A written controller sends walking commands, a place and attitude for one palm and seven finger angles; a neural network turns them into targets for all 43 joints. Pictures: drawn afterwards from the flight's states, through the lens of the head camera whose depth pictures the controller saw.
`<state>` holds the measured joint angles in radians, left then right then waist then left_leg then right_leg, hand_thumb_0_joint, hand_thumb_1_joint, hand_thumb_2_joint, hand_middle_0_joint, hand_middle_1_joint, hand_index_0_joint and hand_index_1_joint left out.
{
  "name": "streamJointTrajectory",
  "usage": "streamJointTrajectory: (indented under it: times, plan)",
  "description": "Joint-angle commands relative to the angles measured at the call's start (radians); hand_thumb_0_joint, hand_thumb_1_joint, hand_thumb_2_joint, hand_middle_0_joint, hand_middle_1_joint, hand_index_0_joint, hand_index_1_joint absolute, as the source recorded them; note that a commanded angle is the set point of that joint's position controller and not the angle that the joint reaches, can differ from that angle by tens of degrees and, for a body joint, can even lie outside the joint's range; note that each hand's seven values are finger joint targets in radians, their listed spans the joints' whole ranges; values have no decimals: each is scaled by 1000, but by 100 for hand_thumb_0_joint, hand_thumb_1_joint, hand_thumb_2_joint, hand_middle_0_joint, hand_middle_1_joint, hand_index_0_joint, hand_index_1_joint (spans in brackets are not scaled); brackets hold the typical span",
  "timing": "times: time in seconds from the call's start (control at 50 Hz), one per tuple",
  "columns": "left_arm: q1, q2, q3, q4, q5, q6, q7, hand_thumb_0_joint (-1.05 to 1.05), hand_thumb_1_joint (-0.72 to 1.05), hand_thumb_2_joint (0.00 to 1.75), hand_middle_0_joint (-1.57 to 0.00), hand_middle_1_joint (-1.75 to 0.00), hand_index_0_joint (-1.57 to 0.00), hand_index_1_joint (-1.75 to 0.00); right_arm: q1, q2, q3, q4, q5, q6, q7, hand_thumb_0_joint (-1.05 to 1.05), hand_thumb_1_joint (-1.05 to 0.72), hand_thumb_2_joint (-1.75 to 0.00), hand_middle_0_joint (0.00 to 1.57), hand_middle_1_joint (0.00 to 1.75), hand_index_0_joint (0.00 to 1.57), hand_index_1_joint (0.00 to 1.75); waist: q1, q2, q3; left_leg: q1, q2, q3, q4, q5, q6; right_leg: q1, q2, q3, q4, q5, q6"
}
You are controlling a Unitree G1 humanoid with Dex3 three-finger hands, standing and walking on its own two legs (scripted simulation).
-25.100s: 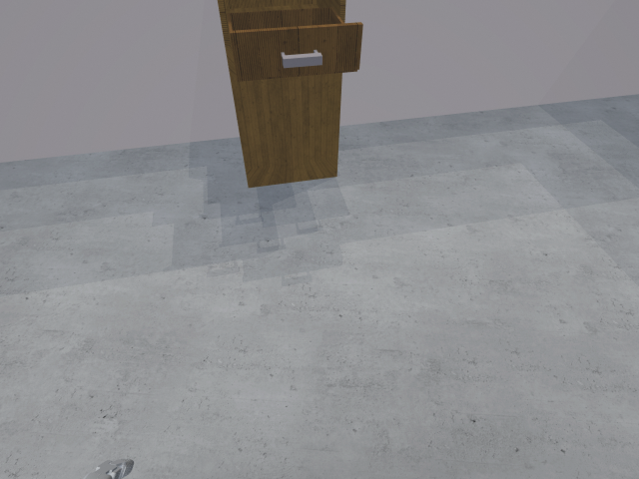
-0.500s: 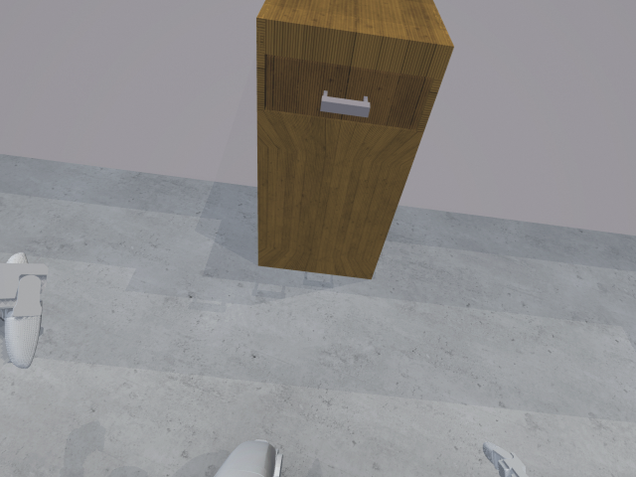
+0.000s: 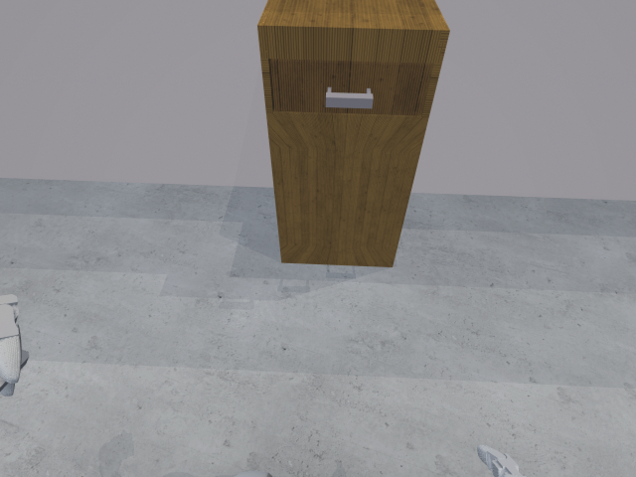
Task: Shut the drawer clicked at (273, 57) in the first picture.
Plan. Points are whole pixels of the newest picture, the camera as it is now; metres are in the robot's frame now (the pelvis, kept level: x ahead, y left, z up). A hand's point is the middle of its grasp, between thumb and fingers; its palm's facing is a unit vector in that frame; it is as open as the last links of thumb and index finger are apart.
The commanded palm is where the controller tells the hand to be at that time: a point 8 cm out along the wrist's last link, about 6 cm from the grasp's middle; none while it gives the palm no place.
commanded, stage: stop stepping back and stand still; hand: left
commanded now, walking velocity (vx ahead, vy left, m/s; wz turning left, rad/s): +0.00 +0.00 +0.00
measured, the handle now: (349, 95) +1.00 -0.01 -0.01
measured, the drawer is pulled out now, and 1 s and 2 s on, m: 0.00 0.00 0.00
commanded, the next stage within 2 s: let the arm hang, fingers relaxed in 0.22 s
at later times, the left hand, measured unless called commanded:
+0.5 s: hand (130, 439) +0.17 +0.26 -0.06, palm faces +0.14 -0.89 -0.43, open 3.0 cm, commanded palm none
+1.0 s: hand out of the picture -0.01 +0.24 -0.16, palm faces +0.06 -0.97 -0.23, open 6.3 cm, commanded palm none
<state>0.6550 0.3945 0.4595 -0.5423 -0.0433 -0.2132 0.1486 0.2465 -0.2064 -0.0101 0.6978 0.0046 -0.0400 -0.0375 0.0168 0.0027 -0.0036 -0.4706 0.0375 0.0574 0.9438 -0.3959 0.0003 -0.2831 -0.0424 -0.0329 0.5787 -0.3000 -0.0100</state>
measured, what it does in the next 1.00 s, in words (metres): stands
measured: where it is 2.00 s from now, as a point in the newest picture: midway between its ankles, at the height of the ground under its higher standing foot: outside the picture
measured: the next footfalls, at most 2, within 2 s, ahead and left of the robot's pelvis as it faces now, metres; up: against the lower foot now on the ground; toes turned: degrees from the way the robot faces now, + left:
none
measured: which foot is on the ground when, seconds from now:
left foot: down 0.00-1.00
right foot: down 0.00-1.00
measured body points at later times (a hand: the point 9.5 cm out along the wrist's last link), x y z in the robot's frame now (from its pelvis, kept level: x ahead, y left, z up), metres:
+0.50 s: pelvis +0.01 +0.02 -0.01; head +0.02 -0.03 +0.44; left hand +0.16 +0.30 -0.03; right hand +0.15 -0.22 -0.15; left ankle +0.00 +0.14 -0.73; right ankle +0.03 -0.09 -0.73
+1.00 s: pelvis +0.00 +0.05 +0.01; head +0.02 +0.04 +0.46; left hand -0.02 +0.29 -0.14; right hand +0.00 -0.17 -0.15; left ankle +0.00 +0.14 -0.73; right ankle +0.03 -0.09 -0.73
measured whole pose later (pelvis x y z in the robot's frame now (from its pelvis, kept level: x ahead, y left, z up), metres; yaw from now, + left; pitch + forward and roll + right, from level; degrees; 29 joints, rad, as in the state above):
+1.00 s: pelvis +0.00 +0.05 +0.01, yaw +1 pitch -1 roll +0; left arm 0.30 0.19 0.00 1.09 0.01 0.02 0.02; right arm 0.31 -0.15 0.01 1.07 -0.01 0.01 -0.01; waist 0.01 0.02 0.04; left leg -0.18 0.00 0.08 0.42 -0.23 0.04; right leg -0.21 -0.06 -0.06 0.41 -0.18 0.03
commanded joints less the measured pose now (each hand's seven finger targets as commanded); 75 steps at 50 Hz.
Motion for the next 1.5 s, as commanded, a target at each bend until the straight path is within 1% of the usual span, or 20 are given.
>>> streamJointTrajectory:
  times: [0.0, 0.04, 0.06, 0.1, 0.14, 0.18, 0.2, 0.24, 0.28, 0.3, 0.32, 0.36, 0.42, 0.46, 0.5, 0.56, 0.64, 0.76, 0.94, 1.48]
  plan:
    - [-166, 104, -32, -229, 10, -63, 26, 0, 90, 90, -140, -160, -140, -160, -150, -87, -29, -187, -11, -130, -49, 0, -90, -90, 20, 30, 20, 30, -49, -74, -25, 312, -4, 46, -490, 115, 26, -82, -123, 80, -138, -115, -79]
    - [-196, 128, -26, -354, 20, -90, 33, 0, 90, 90, -140, -160, -140, -160, -126, -130, -50, -211, -16, -155, -51, 0, -90, -90, 20, 30, 20, 30, -29, 220, -55, 419, 193, -260, -616, 214, 103, -164, -20, 21, 120, -52, -1]
    - [-204, 149, -14, -405, 33, -98, 38, 0, 90, 90, -140, -160, -140, -160, -111, -125, -49, -220, -15, -159, -41, 0, -90, -90, 20, 30, 20, 30, -21, 272, -55, 419, 279, -369, -645, 350, 149, -206, 12, -7, 201, -161, 21]
    - [-151, 194, 38, -401, 37, -97, 36, 0, 90, 90, -140, -160, -140, -160, -107, -94, -41, -200, -18, -174, -27, 0, -90, -90, 20, 30, 20, 30, -30, 305, -32, 348, 269, -346, -668, 448, 146, -172, 1, -3, 248, -189, 20]
    - [-52, 198, 73, -391, 39, -85, 41, 0, 90, 90, -140, -160, -140, -160, -105, -101, -40, -208, -7, -171, -8, 0, -90, -90, 20, 30, 20, 30, -18, 328, -25, 273, 221, -208, -607, 508, 114, -47, 7, -21, 121, -121, 15]
    - [50, 197, 105, -328, 27, -77, 39, 0, 90, 90, -140, -160, -140, -160, -108, -105, -44, -221, 7, -154, 2, 0, -90, -90, 20, 30, 20, 30, -10, 250, -55, 187, 167, -111, -528, 393, 76, 118, 20, -41, -81, 9, 16]
    - [68, 174, 94, -293, 22, -79, 35, 0, 90, 90, -140, -160, -140, -160, -114, -96, -43, -228, 12, -138, 4, 0, -90, -90, 20, 30, 20, 30, -18, 161, -58, 115, 131, -82, -478, 287, 58, 200, 5, -4, -150, 80, 10]
    - [79, 179, 108, -199, 6, -74, 28, 0, 90, 90, -140, -160, -140, -160, -114, -87, -48, -241, 13, -107, 1, 0, -90, -90, 20, 30, 20, 30, -44, -107, -44, 39, 9, -13, -307, 27, 6, 158, -159, 290, -293, 76, -63]
    - [73, 146, 90, -129, -4, -55, 26, 0, 90, 90, -140, -160, -140, -160, -103, -94, -59, -232, 21, -82, -3, 0, -90, -90, 20, 30, 20, 30, -38, -184, -25, 42, -11, -41, -177, -14, -4, 86, -245, 397, -378, -48, -114]
    - [-149, 34, -288, 578, 121, 106, -104, 0, 90, 90, -140, -160, -140, -160, -141, -238, -71, -20, 0, -109, 86, 0, -90, -90, 20, 30, 20, 30, -56, -82, -11, -101, 70, -85, -18, -57, 0, 61, -329, 214, -137, 501, -143]
    - [-170, 11, -291, 605, 102, 157, -127, 0, 90, 90, -136, -156, -136, -156, -55, -149, -64, -36, 15, -55, 77, 0, -90, -90, 20, 30, 20, 30, -64, -95, -115, 15, 53, -105, -92, -112, -7, 42, -270, 215, -89, 518, -156]
    - [-209, -45, -322, 644, 83, 179, -137, 0, 90, 90, -128, -147, -128, -147, -7, -97, -29, -26, 6, -8, 75, 0, -90, -90, 20, 30, 20, 30, -66, -168, -100, 87, 10, -42, -269, 25, -9, 22, -180, 75, -42, 450, -102]
    - [-253, -55, -376, 802, 72, 191, -141, 0, 90, 90, -116, -134, -116, -134, -38, -152, -32, -37, -22, 1, 65, 0, -90, -90, 20, 30, 20, 30, -30, -214, -114, 199, 68, -136, -361, 451, 51, -5, -104, 43, 16, 451, -12]
    - [-298, -19, -382, 914, 82, 197, -138, 0, 90, 90, -108, -125, -108, -125, -70, -149, -26, -25, -33, 23, 50, 0, -90, -90, 20, 30, 20, 30, -18, -319, -92, 177, 28, -73, -338, 279, 31, 37, -128, 105, -115, 441, -11]
    - [-342, 1, -383, 1035, 74, 206, -137, 0, 90, 90, -100, -117, -100, -117, -23, -106, -22, 24, -30, 35, 44, 0, -90, -90, 20, 30, 20, 30, -35, -232, -71, 212, 2, -50, -370, 279, 16, 53, -159, 108, -105, 481, -41]
    - [-392, -38, -411, 1181, 57, 220, -136, 0, 90, 90, -88, -104, -88, -104, -41, -116, 0, 104, -35, 32, 42, 0, -90, -90, 20, 30, 20, 30, -15, 143, 18, 151, 81, -148, -565, 275, 49, 41, -51, 48, -110, 83, 4]
    - [-340, -71, -415, 1344, 54, 216, -128, 0, 90, 90, -72, -86, -72, -86, -8, -83, -1, 166, -30, 35, 28, 0, -90, -90, 20, 30, 20, 30, -2, 207, -16, 152, 65, -115, -605, 147, 37, 139, -48, 44, -183, 82, -14]
    - [-358, -74, -431, 1480, 51, 211, -130, 0, 90, 90, -48, -60, -48, -60, 74, -77, -7, 250, -21, 35, 21, 0, -90, -90, 20, 30, 20, 30, -14, 53, -10, 216, 72, -111, -628, 140, 37, 117, -58, 32, -231, 89, -19]
    - [-330, -109, -441, 1593, 52, 212, -121, 0, 90, 90, -20, -30, -20, -30, 133, -46, -5, 335, -18, 33, 13, 0, -90, -90, 20, 30, 20, 30, -19, -11, 68, 244, 73, -98, -655, 146, 40, 66, -60, 27, -237, 85, -9]
    - [-305, -168, -430, 1658, 53, 201, -107, 0, 90, 90, -20, -30, -20, -30, 181, 20, -10, 416, -13, 22, 1, 0, -90, -90, 20, 30, 20, 30, -18, 1, 76, 290, 65, -63, -630, 273, 39, 91, -58, 39, -231, 168, -10]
